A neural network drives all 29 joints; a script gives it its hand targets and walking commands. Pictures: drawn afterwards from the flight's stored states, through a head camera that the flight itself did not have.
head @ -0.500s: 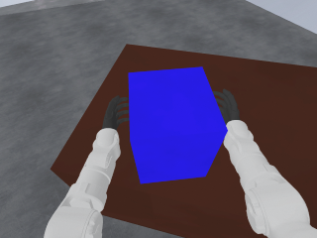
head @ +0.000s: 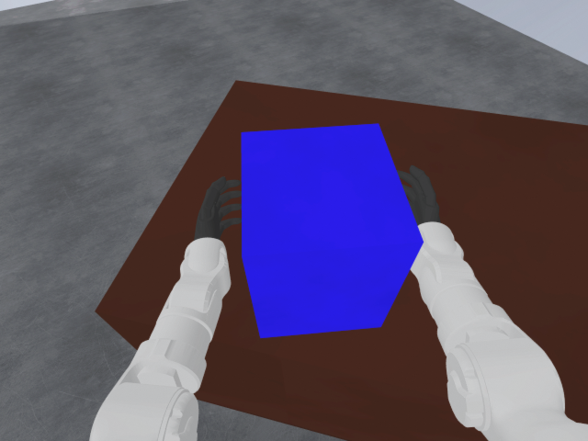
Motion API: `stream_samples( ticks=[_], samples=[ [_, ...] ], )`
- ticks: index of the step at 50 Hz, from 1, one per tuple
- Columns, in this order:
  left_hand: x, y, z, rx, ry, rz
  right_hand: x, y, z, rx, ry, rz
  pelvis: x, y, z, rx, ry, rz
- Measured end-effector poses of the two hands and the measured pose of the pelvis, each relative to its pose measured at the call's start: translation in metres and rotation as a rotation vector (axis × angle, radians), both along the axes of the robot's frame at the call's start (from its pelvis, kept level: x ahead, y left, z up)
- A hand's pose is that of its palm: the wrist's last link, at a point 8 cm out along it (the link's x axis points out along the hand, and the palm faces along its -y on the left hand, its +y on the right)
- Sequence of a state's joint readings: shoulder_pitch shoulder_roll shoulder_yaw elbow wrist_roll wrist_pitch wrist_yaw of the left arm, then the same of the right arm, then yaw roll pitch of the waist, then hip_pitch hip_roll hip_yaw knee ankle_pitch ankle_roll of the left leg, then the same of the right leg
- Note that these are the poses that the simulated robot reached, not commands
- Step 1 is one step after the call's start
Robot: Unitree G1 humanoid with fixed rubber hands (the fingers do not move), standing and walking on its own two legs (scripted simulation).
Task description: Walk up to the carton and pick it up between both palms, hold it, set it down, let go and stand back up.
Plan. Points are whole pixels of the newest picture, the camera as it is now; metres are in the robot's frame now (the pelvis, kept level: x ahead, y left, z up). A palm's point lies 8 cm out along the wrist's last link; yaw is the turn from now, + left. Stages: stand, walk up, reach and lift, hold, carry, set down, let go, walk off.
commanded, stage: reach and lift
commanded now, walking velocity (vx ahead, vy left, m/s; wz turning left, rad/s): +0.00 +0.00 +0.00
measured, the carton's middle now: (316, 236) +0.40 +0.04 +0.02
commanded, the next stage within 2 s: none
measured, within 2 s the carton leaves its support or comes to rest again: leaves its support in 1.14 s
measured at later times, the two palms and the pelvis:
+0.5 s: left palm (211, 234) +0.35 +0.19 +0.06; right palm (418, 224) +0.42 -0.10 +0.06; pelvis -0.01 +0.00 +0.00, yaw +0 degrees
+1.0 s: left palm (212, 233) +0.35 +0.18 +0.06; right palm (416, 225) +0.42 -0.10 +0.06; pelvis +0.00 +0.00 +0.00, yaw +0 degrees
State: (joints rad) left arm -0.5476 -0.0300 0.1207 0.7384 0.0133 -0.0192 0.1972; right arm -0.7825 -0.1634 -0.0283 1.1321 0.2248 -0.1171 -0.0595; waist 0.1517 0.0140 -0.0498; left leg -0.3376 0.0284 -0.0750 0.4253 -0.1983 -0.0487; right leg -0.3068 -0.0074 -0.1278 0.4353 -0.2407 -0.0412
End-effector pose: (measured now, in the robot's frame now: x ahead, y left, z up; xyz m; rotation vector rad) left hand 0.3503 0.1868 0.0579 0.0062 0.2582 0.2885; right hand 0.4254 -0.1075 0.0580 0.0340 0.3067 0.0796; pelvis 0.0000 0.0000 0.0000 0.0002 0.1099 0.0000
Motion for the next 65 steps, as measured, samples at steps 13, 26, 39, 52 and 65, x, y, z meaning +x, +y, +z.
stream_samples(
  ticks=[13, 26, 39, 52, 65],
  samples=[
    [0.001, 0.000, -0.001, 0.007, -0.026, 0.010, -0.004, 0.009, 0.002, -0.035, -0.048, 0.033, -0.001, 0.001, 0.001, 0.000, 0.005, 0.000],
    [-0.002, -0.001, 0.001, 0.021, -0.042, -0.001, -0.010, 0.007, 0.004, -0.054, -0.083, 0.026, -0.005, 0.002, 0.003, -0.001, 0.012, 0.000],
    [0.001, -0.002, -0.002, 0.019, -0.034, 0.003, -0.007, 0.008, 0.001, -0.047, -0.073, 0.023, -0.003, 0.002, 0.004, -0.001, 0.021, 0.000],
    [-0.001, -0.002, 0.001, 0.020, -0.055, 0.022, -0.012, 0.009, 0.003, -0.076, -0.123, 0.015, -0.005, 0.003, 0.004, -0.001, 0.019, 0.000],
    [-0.012, -0.002, 0.008, 0.019, -0.120, 0.019, -0.027, 0.009, 0.009, -0.072, -0.197, -0.007, -0.016, 0.004, 0.005, -0.003, 0.011, 0.000]
  ],
)
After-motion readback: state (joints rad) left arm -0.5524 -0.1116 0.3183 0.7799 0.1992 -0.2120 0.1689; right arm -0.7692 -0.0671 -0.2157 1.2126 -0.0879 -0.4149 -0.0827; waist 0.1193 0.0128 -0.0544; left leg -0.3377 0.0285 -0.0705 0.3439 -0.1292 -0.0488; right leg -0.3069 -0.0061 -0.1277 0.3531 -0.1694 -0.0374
